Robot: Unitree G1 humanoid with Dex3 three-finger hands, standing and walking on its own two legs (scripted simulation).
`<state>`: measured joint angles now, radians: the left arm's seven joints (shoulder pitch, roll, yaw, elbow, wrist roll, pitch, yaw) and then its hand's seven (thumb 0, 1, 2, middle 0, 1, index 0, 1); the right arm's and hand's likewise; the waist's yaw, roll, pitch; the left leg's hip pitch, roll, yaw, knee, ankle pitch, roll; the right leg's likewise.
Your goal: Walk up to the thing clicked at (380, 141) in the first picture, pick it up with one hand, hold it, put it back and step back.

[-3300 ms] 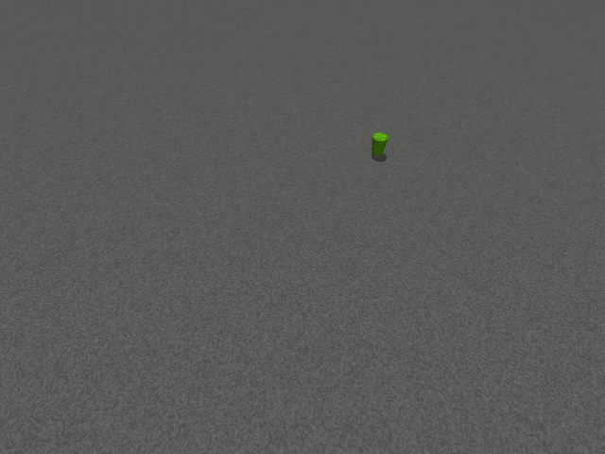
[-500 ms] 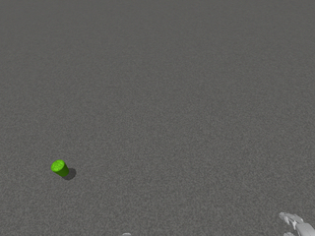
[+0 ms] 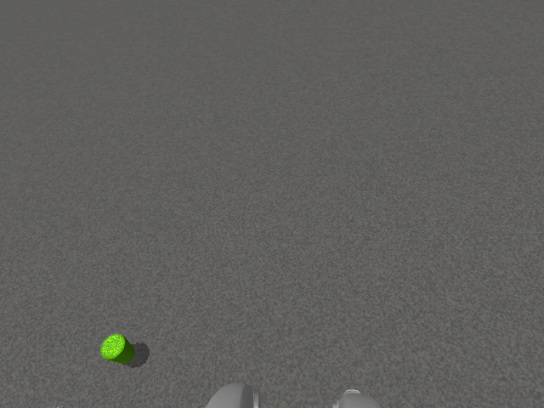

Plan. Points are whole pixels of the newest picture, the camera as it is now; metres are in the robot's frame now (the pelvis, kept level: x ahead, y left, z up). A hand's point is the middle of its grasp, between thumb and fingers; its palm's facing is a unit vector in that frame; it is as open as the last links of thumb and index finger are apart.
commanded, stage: walk up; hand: left
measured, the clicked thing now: (119, 350) +0.43 +0.61 -0.69
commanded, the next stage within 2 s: none
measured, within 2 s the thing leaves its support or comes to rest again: neither
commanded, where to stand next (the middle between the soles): +0.05 +0.57 m, yaw -23 degrees
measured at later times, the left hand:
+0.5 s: hand out of the picture +0.15 +0.54 -0.13, palm faces -0.21 -0.82 -0.53, open 7.4 cm
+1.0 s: hand out of the picture +0.15 +0.83 -0.13, palm faces -0.18 -0.71 -0.68, open 7.4 cm
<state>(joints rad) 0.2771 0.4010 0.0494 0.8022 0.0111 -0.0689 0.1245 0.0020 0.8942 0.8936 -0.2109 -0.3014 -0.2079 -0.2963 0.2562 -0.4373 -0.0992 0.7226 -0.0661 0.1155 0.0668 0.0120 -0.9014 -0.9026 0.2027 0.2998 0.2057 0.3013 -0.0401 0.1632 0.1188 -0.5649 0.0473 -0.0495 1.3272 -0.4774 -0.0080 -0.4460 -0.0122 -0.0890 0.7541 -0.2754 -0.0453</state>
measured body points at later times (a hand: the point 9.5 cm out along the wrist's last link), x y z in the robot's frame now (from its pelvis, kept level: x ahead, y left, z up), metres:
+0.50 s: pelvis +0.01 +0.25 +0.00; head +0.08 +0.23 +0.45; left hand +0.16 +0.58 -0.09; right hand +0.01 -0.07 -0.10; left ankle +0.03 +0.32 -0.70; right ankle +0.04 +0.15 -0.65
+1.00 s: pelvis -0.03 +0.52 -0.04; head -0.01 +0.48 +0.40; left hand +0.16 +0.87 -0.08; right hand -0.01 +0.15 -0.14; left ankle +0.02 +0.68 -0.71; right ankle +0.05 +0.22 -0.69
